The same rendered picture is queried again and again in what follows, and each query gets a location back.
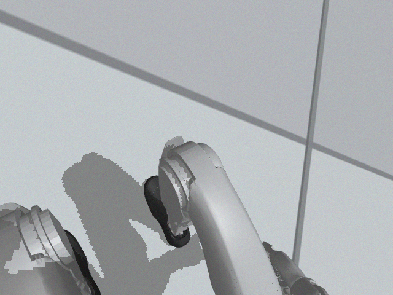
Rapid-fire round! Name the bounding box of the right robot hand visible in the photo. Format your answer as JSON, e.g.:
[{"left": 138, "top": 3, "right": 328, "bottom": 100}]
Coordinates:
[{"left": 262, "top": 242, "right": 306, "bottom": 295}]

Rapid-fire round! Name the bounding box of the right robot foot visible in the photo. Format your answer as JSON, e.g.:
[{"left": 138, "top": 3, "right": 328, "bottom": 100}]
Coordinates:
[{"left": 144, "top": 176, "right": 190, "bottom": 248}]

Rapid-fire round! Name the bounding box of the left robot foot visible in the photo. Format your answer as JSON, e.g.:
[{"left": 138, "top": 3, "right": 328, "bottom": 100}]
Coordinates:
[{"left": 64, "top": 230, "right": 101, "bottom": 295}]

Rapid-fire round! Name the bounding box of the right robot arm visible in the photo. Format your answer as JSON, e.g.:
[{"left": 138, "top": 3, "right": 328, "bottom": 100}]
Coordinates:
[{"left": 290, "top": 278, "right": 328, "bottom": 295}]

